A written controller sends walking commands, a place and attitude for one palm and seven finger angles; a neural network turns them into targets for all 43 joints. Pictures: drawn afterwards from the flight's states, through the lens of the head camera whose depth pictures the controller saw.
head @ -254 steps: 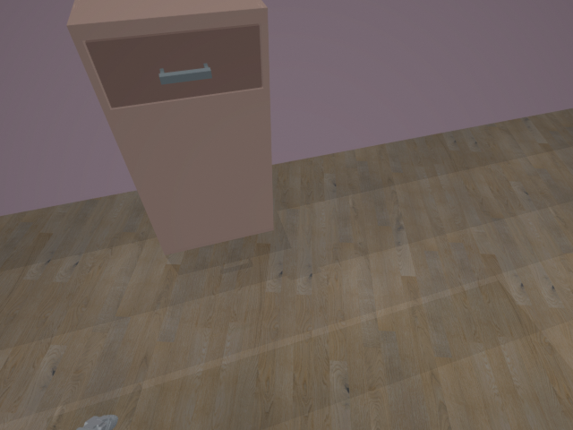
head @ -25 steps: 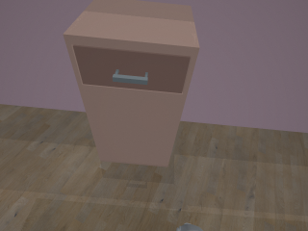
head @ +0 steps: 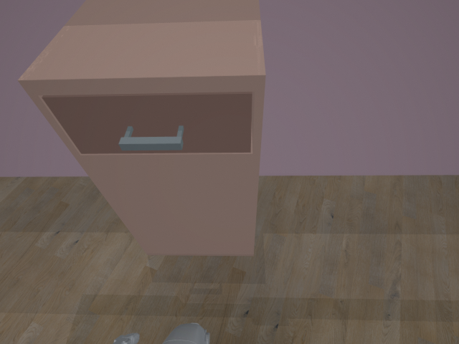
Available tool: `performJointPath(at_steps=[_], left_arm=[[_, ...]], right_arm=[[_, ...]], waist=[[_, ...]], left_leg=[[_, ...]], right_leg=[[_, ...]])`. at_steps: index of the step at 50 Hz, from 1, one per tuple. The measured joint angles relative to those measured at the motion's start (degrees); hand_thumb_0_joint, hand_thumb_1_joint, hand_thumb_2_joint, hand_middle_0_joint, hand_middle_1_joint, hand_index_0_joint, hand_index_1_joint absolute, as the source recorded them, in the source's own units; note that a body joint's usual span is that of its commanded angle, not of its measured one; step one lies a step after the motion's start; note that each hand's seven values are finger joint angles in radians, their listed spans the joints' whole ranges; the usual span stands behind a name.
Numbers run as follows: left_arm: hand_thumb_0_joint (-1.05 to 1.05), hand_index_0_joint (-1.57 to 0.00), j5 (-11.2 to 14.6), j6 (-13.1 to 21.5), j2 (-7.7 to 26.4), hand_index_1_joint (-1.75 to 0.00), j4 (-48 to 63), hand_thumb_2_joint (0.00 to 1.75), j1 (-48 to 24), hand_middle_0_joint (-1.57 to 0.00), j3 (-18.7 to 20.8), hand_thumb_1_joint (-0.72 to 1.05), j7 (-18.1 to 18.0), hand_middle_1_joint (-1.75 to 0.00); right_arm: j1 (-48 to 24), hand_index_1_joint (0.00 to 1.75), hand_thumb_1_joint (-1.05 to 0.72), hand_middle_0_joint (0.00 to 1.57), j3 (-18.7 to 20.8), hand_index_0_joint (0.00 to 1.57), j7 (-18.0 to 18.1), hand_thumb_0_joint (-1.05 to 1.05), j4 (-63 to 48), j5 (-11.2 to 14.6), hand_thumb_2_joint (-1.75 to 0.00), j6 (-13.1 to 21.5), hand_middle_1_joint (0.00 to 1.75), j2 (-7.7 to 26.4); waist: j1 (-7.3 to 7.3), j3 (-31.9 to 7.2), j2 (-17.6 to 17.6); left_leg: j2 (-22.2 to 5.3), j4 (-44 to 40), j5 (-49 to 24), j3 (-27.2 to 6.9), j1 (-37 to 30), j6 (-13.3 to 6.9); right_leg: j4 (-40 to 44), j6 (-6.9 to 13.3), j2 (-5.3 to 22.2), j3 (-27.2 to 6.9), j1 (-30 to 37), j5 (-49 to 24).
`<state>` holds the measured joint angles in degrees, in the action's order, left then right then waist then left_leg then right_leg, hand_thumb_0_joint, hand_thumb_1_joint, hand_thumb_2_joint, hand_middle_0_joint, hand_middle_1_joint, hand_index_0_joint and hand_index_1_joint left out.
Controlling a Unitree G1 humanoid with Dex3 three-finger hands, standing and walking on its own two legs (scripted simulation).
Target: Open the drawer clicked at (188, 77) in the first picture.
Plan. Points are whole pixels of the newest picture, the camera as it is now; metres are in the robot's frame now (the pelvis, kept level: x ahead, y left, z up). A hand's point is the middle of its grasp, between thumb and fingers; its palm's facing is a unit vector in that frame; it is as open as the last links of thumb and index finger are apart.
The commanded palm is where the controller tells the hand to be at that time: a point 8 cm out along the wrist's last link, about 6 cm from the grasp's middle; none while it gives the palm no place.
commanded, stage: come to a stop and stand still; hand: left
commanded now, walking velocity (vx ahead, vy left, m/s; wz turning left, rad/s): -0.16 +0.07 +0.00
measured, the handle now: (153, 136) +0.52 +0.20 +0.03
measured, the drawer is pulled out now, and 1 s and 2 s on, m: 0.00 0.00 0.00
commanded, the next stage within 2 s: look again from close up in 1.22 s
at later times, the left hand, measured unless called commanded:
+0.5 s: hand out of the picture -0.02 +0.26 -0.17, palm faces +0.05 -0.97 -0.22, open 7.4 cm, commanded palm none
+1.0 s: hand out of the picture -0.07 +0.20 -0.17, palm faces +0.01 -0.98 -0.20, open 7.3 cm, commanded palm none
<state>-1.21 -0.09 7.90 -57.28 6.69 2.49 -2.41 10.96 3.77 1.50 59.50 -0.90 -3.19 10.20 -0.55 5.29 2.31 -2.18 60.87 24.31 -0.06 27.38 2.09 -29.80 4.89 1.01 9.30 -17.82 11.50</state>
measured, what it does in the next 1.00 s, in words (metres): steps on the spot: left foot, then right foot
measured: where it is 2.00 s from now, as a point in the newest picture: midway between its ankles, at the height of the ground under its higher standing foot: outside the picture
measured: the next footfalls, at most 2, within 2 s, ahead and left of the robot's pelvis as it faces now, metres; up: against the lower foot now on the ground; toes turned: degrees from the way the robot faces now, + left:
left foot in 0.26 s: +0.00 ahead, +0.16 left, +0.00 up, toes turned +2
right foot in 0.60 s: -0.05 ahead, -0.06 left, +0.00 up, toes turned -4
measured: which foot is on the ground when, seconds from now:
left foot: up 0.00-0.24, down 0.26-1.00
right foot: down 0.00-0.26, up 0.28-0.58, down 0.60-1.00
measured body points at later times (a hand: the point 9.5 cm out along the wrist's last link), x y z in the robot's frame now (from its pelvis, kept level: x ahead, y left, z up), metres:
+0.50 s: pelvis -0.03 +0.07 +0.01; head -0.01 +0.08 +0.46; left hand -0.02 +0.31 -0.15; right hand +0.03 -0.16 -0.14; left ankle -0.04 +0.16 -0.73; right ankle -0.07 -0.07 -0.70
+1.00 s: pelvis -0.08 +0.03 +0.01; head -0.09 +0.02 +0.46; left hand -0.07 +0.25 -0.15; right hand -0.13 -0.18 -0.16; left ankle -0.04 +0.16 -0.73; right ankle -0.09 -0.06 -0.73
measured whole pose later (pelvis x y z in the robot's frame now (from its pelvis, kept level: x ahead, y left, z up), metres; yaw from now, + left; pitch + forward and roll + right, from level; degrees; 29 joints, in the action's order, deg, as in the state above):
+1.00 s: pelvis -0.08 +0.03 +0.01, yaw -2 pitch -3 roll +1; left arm -0.5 -0.7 7.5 -65.1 16.3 0.4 -2.3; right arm 19.9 0.5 1.4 67.7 -1.1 -1.4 7.5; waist -1.1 1.2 0.6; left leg -1.9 22.9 9.8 3.5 10.4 0.8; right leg -24.8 2.4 -1.0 3.1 -7.8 14.5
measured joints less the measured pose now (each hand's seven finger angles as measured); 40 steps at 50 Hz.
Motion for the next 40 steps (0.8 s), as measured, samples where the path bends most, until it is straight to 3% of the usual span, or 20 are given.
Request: performJointPath(at_steps=[7, 10, 13, 15, 17, 22, 27, 30, 34, 40], left_arm=[[0.0, -0.2, -0.63, -1.29, 1.44, -0.3, 1.32, 0.9, 1.43, -0.2, 0.49, 0.92, 0.1, -0.3], [0.0, -0.2, -0.93, -1.43, 2.55, -0.3, 1.41, 0.9, 2.47, -0.2, 0.83, 0.91, 0.17, -0.3], [0.0, -0.2, -0.59, -1.77, 3.65, -0.3, 0.79, 0.9, 3.88, -0.2, 1.09, 0.91, 0.24, -0.3], [0.0, -0.2, -0.16, -2.55, 4.72, -0.3, -0.09, 0.9, 4.39, -0.2, 1.29, 0.91, 0.24, -0.3], [0.0, -0.2, -0.05, -3.4, 5.14, -0.3, -0.93, 0.9, 5.37, -0.2, 1.4, 0.91, 0.22, -0.3], [0.01, -0.2, -0.02, -3.3, 4.57, -0.3, -2.79, 0.9, 7.46, -0.2, 1.1, 0.91, 0.56, -0.3], [0.01, -0.2, 0.28, -2.87, 3.39, -0.3, -4.84, 0.9, 8.25, -0.2, -0.08, 0.91, 0.56, -0.3], [0.01, -0.2, 0.44, -2.05, 2.85, -0.3, -5.7, 0.9, 7.89, -0.2, -0.69, 0.91, 0.46, -0.3], [0.01, -0.2, 0.47, -0.86, 0.6, -0.3, -6.95, 0.9, 6.99, -0.2, -1.71, 0.91, 0.21, -0.3], [0.01, -0.2, 0.6, -0.37, 0.56, -0.3, -7.35, 0.9, 6.98, -0.2, -2.05, 0.93, -0.21, -0.3]], right_arm=[[-5.14, 0.3, -0.91, 0.2, 0.35, 0.19, -0.69, 0.0, -3.34, -0.16, -0.9, -0.42, 0.3, 1.21], [-5.53, 0.3, -0.91, 0.2, 0.0, 0.19, -0.85, 0.0, -3.84, -0.03, -0.9, 0.07, 0.3, 0.97], [-4.56, 0.3, -0.91, 0.2, -0.58, 0.19, -0.98, 0.0, -3.98, 0.04, -0.9, 1.3, 0.3, 0.64], [-3.44, 0.3, -0.91, 0.2, -1.1, 0.19, -0.95, 0.0, -3.5, -0.33, -0.9, 1.61, 0.3, -0.5], [-2.1, 0.3, -0.91, 0.2, -1.95, 0.2, -0.61, 0.0, -2.85, -0.7, -0.9, 1.33, 0.3, -1.36], [-0.2, 0.3, -0.93, 0.2, -2.6, 0.2, 0.64, 0.0, -1.19, -0.53, -0.9, 1.53, 0.3, -1.79], [0.6, 0.3, -0.93, 0.2, -2.46, 0.2, 0.76, 0.01, 0.25, -0.27, -0.9, 2.58, 0.3, -1.48], [1.48, 0.3, -0.93, 0.2, -2.46, 0.2, 0.61, 0.01, 1.44, 0.12, -0.9, 2.96, 0.3, -1.44], [2.8, 0.3, -0.93, 0.2, -2.24, 0.2, 0.5, 0.01, 3.85, 0.47, -0.9, 2.78, 0.3, -0.32], [5.4, 0.3, -0.92, 0.2, -3.06, 0.2, 0.02, 0.01, 6.64, 0.18, -0.9, 2.43, 0.3, -1.39]], waist=[[1.9, 0.45, -1.34], [2.63, 0.08, -2.51], [2.52, -0.85, -3.33], [2.61, -0.87, -5.38], [2.89, -1.62, -5.99], [2.87, -2.63, -5.15], [1.88, -2.57, -4.29], [1.28, -2.78, -4.28], [-0.01, -3.08, -0.78], [-0.5, -4.15, -0.93]], left_leg=[[1.2, -5.55, 0.07, 0.1, -2.53, 0.9], [1.21, -13.69, 0.41, 0.55, -7.24, 0.45], [0.96, -27.49, -5.36, 1.37, -14.29, -0.81], [2.21, -28.52, -4.72, 2.09, -15.21, -2.68], [2.43, -30.15, -5.31, 2.58, -16.19, -3.44], [2.84, -35.35, -8.69, 3.46, -17.74, -4.37], [3.67, -37.18, -10.23, 4.87, -18.02, -4.74], [4.4, -36.08, -10.16, 5.74, -17.2, -4.36], [2.97, -36.43, -11.03, 4.83, -17.83, -3.53], [2.09, -38.54, -13.11, 4.45, -19.25, -2.54]], right_leg=[[0.11, -1.28, 1.62, -0.68, -1.0, -0.8], [-0.32, -2.09, 2.15, -0.9, -2.06, -1.2], [-2.6, -3.46, 2.58, -0.83, -3.64, -0.72], [-5.95, -4.27, 2.95, -3.09, -4.37, 5.24], [-12.06, -4.85, 1.6, -6.24, -5.31, 11.69], [-21.91, -5.81, 0.3, -10.03, -4.35, 12.46], [-10.66, -6.64, 1.64, -9.07, 3.36, 12.63], [0.7, -6.27, 2.23, -8.58, 8.8, 6.39], [3.68, -5.09, 0.75, -7.47, 10.82, 5.96], [4.51, -3.98, -0.24, -7.11, 11.64, 4.67]])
